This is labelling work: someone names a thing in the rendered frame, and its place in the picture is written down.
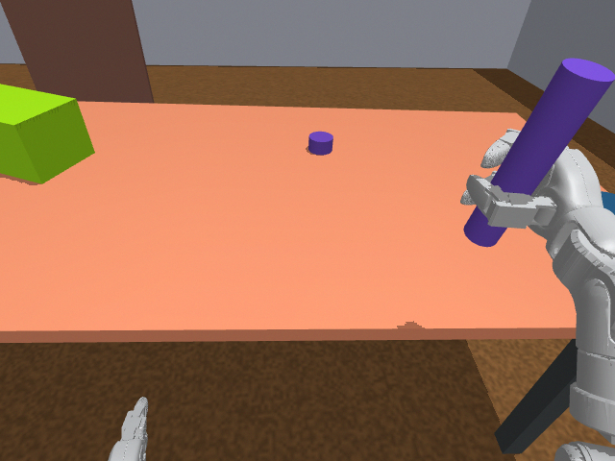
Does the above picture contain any table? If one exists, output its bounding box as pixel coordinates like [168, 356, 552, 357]
[0, 101, 607, 454]

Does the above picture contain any right robot arm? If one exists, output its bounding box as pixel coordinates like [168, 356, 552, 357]
[546, 206, 615, 461]

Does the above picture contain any left robot hand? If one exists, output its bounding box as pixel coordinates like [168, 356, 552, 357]
[108, 397, 148, 461]

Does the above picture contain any right robot hand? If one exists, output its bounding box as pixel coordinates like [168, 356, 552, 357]
[460, 129, 603, 240]

